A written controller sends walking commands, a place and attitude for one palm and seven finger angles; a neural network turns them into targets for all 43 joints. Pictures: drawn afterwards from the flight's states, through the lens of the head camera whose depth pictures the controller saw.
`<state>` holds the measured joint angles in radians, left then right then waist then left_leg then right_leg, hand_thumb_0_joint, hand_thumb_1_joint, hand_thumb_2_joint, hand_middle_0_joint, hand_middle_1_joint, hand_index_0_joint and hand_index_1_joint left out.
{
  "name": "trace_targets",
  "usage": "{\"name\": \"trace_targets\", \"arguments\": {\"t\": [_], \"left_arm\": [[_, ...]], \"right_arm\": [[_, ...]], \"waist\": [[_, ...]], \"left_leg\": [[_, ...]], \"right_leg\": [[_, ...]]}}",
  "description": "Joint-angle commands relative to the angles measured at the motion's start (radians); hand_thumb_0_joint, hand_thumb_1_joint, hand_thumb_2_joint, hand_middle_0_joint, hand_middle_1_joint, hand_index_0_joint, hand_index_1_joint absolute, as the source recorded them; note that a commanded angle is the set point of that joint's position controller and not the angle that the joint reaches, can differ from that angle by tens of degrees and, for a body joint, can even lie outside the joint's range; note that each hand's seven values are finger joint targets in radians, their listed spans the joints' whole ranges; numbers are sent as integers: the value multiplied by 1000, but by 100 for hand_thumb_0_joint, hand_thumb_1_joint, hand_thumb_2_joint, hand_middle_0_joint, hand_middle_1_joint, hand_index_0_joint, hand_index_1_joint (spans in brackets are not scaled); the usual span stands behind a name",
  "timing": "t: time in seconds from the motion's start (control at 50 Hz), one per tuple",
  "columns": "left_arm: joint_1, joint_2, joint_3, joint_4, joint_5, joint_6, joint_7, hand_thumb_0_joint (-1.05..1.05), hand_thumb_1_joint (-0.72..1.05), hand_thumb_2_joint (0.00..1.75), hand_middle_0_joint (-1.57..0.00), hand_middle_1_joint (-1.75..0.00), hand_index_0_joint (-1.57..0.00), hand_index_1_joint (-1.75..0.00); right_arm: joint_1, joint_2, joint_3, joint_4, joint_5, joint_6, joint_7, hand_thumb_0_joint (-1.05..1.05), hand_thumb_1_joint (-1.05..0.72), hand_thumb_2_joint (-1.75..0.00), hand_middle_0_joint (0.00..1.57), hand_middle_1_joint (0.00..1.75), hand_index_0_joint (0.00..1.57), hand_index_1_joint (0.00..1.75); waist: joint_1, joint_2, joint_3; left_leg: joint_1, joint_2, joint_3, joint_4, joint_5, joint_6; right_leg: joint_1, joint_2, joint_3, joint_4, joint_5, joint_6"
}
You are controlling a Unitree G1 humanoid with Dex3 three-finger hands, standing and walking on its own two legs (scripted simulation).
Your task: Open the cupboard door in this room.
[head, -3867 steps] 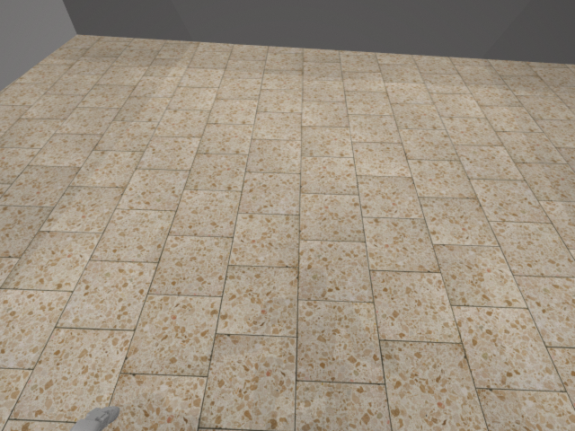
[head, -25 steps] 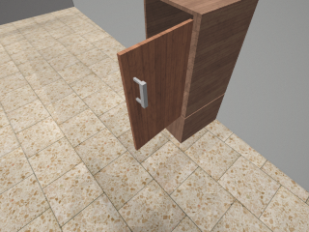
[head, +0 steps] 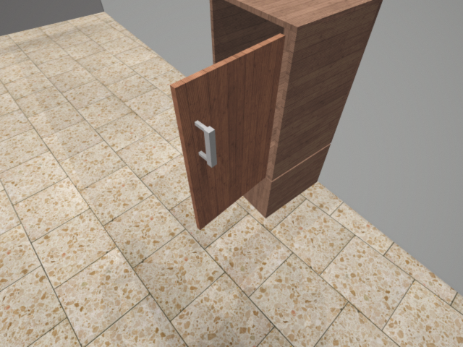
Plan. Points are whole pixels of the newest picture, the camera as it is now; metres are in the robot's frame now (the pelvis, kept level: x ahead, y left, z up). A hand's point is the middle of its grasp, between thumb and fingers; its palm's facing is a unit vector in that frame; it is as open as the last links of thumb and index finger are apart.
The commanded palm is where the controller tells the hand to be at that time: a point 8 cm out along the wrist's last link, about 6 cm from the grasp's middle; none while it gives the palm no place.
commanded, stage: look to check the result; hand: left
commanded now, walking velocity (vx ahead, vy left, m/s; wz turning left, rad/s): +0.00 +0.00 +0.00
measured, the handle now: (205, 144) +0.58 +0.10 -0.02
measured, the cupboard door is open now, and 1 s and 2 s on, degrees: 97 97 97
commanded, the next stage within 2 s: stand and wait in 0.58 s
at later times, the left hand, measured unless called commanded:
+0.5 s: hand out of the picture +0.03 +0.17 -0.17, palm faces +0.03 -0.98 -0.22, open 7.4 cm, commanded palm none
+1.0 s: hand out of the picture +0.05 +0.18 -0.17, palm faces +0.02 -0.97 -0.26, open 7.4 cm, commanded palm none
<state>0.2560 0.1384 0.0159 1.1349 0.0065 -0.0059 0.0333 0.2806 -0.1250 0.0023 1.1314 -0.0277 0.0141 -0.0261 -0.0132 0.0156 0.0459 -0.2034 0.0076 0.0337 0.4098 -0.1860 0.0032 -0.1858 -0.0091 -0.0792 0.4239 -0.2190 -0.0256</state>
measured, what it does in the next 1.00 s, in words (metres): stands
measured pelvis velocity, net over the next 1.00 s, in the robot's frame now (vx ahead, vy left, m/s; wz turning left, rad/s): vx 0.03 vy -0.01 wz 0.00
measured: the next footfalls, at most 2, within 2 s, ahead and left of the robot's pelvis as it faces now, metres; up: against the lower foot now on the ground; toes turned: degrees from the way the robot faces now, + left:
none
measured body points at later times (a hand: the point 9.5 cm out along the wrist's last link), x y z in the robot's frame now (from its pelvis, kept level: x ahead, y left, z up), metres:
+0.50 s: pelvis +0.02 -0.01 +0.00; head +0.03 -0.02 +0.45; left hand +0.03 +0.22 -0.15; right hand +0.03 -0.23 -0.16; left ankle +0.02 +0.12 -0.74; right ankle +0.01 -0.10 -0.74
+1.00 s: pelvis +0.03 -0.01 +0.00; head +0.04 -0.03 +0.45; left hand +0.05 +0.23 -0.15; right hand +0.04 -0.25 -0.16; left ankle +0.02 +0.12 -0.74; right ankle +0.01 -0.10 -0.74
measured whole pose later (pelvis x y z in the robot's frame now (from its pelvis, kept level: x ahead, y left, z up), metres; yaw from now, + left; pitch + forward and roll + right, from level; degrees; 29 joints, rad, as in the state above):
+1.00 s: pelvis +0.03 -0.01 +0.00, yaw +0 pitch -1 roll +0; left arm 0.21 0.20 0.02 1.14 0.00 -0.02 0.03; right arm 0.21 -0.21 0.00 1.14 -0.02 0.01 -0.03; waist -0.01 0.02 0.05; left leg -0.13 0.03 0.03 0.34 -0.19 -0.02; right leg -0.11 0.01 -0.09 0.35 -0.22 -0.04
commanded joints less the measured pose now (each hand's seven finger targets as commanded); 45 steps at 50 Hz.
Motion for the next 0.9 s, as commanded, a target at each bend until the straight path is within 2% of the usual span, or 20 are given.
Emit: {"name": "trace_targets", "arguments": {"t": [0.0,0.06,0.12,0.18,0.26,0.3,0.36,0.48,0.56,0.62,0.78,0.88], "left_arm": [[61,108,21,-22,3,-8,2,0,90,90,-20,-30,-20,-30],[59,111,22,-21,4,-11,3,0,90,90,-20,-30,-20,-30],[64,114,21,-19,2,-14,2,0,90,90,-20,-30,-20,-30],[64,117,22,-18,2,-16,2,0,90,90,-20,-30,-20,-30],[58,122,20,-17,2,-17,3,0,90,90,-20,-30,-20,-30],[56,127,21,-17,2,-16,2,0,90,90,-20,-30,-20,-30],[52,138,23,-20,3,-21,3,0,90,90,-20,-30,-20,-30],[35,147,21,-20,1,-22,2,0,90,90,-20,-30,-20,-30],[25,165,25,-24,1,-25,1,0,90,90,-20,-30,-20,-30],[18,170,25,-24,1,-25,0,0,90,90,-20,-30,-20,-30],[-3,187,25,-27,1,-25,-2,0,90,90,-20,-30,-20,-30],[-13,201,28,-28,0,-28,-3,0,90,90,-20,-30,-20,-30]], "right_arm": [[63,-92,-17,-19,4,-13,-6,0,-90,-90,20,30,20,30],[61,-97,-19,-20,4,-14,-6,0,-90,-90,20,30,20,30],[52,-105,-18,-18,6,-18,-8,0,-90,-90,20,30,20,30],[44,-107,-17,-16,6,-19,-9,0,-90,-90,20,30,20,30],[32,-116,-19,-16,6,-17,-9,0,-90,-90,20,30,20,30],[26,-118,-18,-13,6,-17,-9,0,-90,-90,20,30,20,30],[21,-132,-22,-15,7,-19,-9,0,-90,-90,20,30,20,30],[1,-142,-21,-13,5,-19,-9,0,-90,-90,20,30,20,30],[-8,-157,-22,-17,7,-22,-9,0,-90,-90,20,30,20,30],[-15,-164,-23,-18,6,-20,-9,0,-90,-90,20,30,20,30],[-34,-183,-22,-20,5,-22,-8,0,-90,-90,20,30,20,30],[-40,-199,-24,-20,6,-24,-8,0,-90,-90,20,30,20,30]], "waist": [[6,-3,32],[6,-22,24],[6,-12,-4],[7,-5,4],[6,-13,22],[7,-2,21],[5,-25,0],[7,-6,15],[7,-9,-3],[6,-25,7],[8,-2,5],[8,-22,-12]], "left_leg": [[-14,80,-83,-88,8,19],[-5,81,-83,-82,39,20],[21,86,-82,-78,80,21],[23,85,-80,-76,102,20],[27,85,-79,-77,92,18],[31,85,-82,-80,103,18],[45,88,-80,-74,121,18],[46,89,-78,-83,125,14],[54,91,-78,-83,140,14],[54,91,-78,-90,126,13],[63,96,-80,-99,132,12],[72,97,-80,-102,137,12]], "right_leg": [[-36,-95,105,-107,-24,-18],[-27,-98,103,-107,-4,-18],[-11,-101,101,-103,38,-18],[-3,-103,101,-103,66,-18],[-12,-103,99,-114,56,-18],[-6,-104,100,-114,68,-18],[11,-106,101,-117,100,-19],[15,-107,102,-122,117,-18],[37,-110,102,-125,150,-19],[32,-109,101,-134,133,-17],[36,-109,106,-141,132,-20],[50,-110,109,-144,149,-21]]}}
